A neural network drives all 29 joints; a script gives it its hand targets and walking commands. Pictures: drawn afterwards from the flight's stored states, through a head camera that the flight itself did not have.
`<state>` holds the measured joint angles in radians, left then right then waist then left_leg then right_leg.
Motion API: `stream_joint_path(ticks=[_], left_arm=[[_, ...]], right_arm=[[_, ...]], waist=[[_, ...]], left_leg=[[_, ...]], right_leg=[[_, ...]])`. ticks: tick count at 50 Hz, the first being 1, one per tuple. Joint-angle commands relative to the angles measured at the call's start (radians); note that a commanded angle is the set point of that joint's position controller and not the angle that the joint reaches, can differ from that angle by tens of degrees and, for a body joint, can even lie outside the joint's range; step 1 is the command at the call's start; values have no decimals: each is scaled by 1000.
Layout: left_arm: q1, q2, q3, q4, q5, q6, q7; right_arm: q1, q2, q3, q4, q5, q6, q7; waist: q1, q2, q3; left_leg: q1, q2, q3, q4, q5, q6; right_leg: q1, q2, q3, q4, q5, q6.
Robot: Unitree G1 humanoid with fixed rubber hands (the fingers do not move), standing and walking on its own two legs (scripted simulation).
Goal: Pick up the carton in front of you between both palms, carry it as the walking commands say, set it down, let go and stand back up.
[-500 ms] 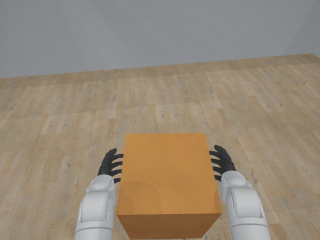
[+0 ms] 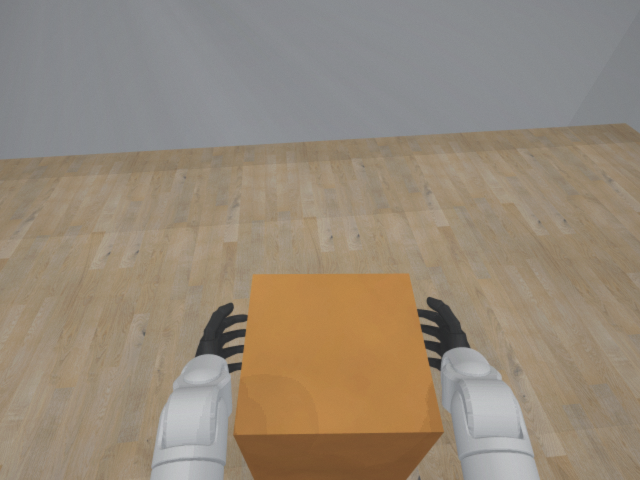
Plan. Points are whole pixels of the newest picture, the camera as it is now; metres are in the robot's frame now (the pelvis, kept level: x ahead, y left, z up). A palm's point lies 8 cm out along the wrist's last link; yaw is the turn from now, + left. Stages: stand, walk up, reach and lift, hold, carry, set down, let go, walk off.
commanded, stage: carry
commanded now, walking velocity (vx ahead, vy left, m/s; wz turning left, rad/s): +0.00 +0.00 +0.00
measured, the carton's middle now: (330, 385) +0.29 +0.00 -0.05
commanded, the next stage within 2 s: hold in 0.94 s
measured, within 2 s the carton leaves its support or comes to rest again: neither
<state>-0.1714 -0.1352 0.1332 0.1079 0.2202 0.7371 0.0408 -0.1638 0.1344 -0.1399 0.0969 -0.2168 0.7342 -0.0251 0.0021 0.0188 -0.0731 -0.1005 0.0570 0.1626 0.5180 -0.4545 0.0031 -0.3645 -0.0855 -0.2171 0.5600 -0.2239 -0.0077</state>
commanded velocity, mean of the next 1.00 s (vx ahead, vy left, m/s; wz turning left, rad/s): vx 0.00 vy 0.00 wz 0.00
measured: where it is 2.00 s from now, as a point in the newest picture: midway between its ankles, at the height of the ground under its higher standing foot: outside the picture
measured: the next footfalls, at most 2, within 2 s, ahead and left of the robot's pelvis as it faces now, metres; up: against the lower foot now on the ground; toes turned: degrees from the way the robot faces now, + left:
none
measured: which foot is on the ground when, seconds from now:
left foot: down 0.00-1.00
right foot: down 0.00-1.00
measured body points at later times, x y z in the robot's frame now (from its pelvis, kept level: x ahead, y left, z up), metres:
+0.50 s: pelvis -0.04 +0.00 +0.00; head -0.06 +0.00 +0.45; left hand +0.26 +0.16 +0.03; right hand +0.26 -0.14 +0.03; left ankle -0.11 +0.09 -0.73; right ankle +0.04 -0.12 -0.73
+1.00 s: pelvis -0.05 +0.01 +0.01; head -0.06 +0.00 +0.46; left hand +0.24 +0.16 +0.03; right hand +0.25 -0.14 +0.03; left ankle -0.11 +0.09 -0.73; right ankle +0.04 -0.13 -0.73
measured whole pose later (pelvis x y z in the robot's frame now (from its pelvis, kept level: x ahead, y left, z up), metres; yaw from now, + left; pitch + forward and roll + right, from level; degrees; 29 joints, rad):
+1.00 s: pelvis -0.05 +0.01 +0.01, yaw +3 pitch -2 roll -1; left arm -0.21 -0.14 0.15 0.18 0.24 0.70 0.02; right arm -0.18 0.14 -0.16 0.11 -0.24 0.74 -0.02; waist -0.02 0.04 0.00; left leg -0.10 0.02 0.12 0.51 -0.36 0.05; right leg -0.29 -0.06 -0.11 0.44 -0.09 -0.01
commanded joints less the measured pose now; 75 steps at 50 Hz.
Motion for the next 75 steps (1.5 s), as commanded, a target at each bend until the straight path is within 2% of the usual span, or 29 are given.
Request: stream_joint_path(ticks=[1, 11, 17, 47, 48, 49, 50, 51, 52, 53, 54, 56, 57, 59, 62, 68, 71, 75], left_arm=[[-435, -863, -563, -89, -249, -42, -223], [-454, -869, -535, -44, -236, -37, -230], [-474, -882, -530, -30, -238, -37, -236], [-476, -893, -527, -31, -244, -32, -245], [-379, -910, -485, 42, -228, -54, -248], [-381, -881, -474, 24, -198, -94, -227], [-372, -852, -446, 29, -177, -106, -215], [-352, -847, -425, 42, -161, -113, -201], [-360, -841, -429, 30, -160, -119, -195], [-356, -848, -430, 28, -166, -126, -187], [-399, -850, -455, 14, -178, -128, -192], [-437, -867, -492, -1, -204, -126, -208], [-464, -873, -497, 3, -208, -123, -216], [-508, -885, -518, 6, -225, -118, -237], [-529, -891, -514, 35, -234, -112, -260], [-532, -907, -442, 113, -201, -108, -282], [-541, -923, -416, 134, -188, -111, -288], [-556, -938, -394, 155, -178, -114, -298]], right_arm=[[-427, 859, 555, -71, 238, -36, 213], [-442, 867, 528, -23, 222, -31, 218], [-459, 880, 524, -11, 221, -31, 222], [-464, 895, 534, -16, 229, -24, 226], [-347, 888, 506, -48, 222, -32, 225], [-396, 845, 516, -91, 213, -48, 220], [-404, 844, 519, -94, 215, -50, 219], [-427, 827, 536, -99, 225, -55, 227], [-436, 833, 556, -95, 231, -62, 229], [-441, 818, 557, -93, 232, -68, 234], [-432, 836, 565, -84, 224, -73, 232], [-413, 852, 554, -72, 208, -76, 224], [-422, 853, 539, -67, 199, -78, 225], [-410, 869, 516, -25, 183, -78, 220], [-402, 879, 479, 20, 158, -77, 215], [-471, 916, 482, 56, 165, -66, 240], [-512, 937, 498, 60, 177, -64, 257], [-545, 955, 505, 69, 184, -62, 273]], waist=[[-4, 7, -263], [-3, -1, -224], [-2, -4, -212], [-3, -11, -233], [-19, 144, -72], [6, 123, -108], [3, 34, -119], [25, 48, -137], [28, 24, -159], [37, 41, -179], [18, 29, -165], [-10, 13, -170], [-17, 42, -160], [-42, 24, -141], [-58, 22, -106], [-20, 5, -77], [0, -7, -89], [10, -22, -108]], left_leg=[[-29, 115, -50, -51, 612, 2], [-84, 107, -67, -91, 420, 16], [-109, 103, -75, -103, 357, 24], [-131, 96, -88, -84, 353, 35], [-289, -60, -300, -209, 614, 40], [-290, -67, -315, -195, 680, 38], [-147, -70, -319, -174, 750, 33], [-51, -89, -303, -172, 732, 21], [-7, -96, -296, -172, 767, 15], [17, -107, -287, -194, 689, 11], [-3, -103, -287, -201, 668, 6], [22, -107, -280, -198, 693, -6], [21, -109, -277, -218, 592, -9], [-28, -110, -274, -220, 566, -17], [-102, -115, -272, -239, 456, -13], [-233, -125, -268, -274, 266, 19], [-255, -130, -263, -278, 214, 33], [-259, -137, -258, -273, 173, 45]], right_leg=[[224, -84, 72, -5, 442, -21], [210, -89, 86, -50, 322, -16], [204, -90, 92, -65, 278, -13], [199, -96, 93, -67, 285, -9], [583, 199, 242, -67, 424, -24], [616, 171, 290, -81, 494, -25], [500, 168, 292, -105, 486, -14], [460, 165, 292, -125, 486, -7], [460, 176, 283, -128, 494, 4], [474, 181, 284, -136, 466, 4], [485, 196, 271, -141, 417, 14], [472, 206, 266, -159, 401, 15], [462, 208, 261, -163, 346, 11], [486, 212, 257, -177, 311, 8], [528, 209, 255, -183, 276, 4], [613, 188, 259, -188, 213, 13], [633, 173, 268, -194, 176, 18], [637, 156, 282, -210, 122, 23]])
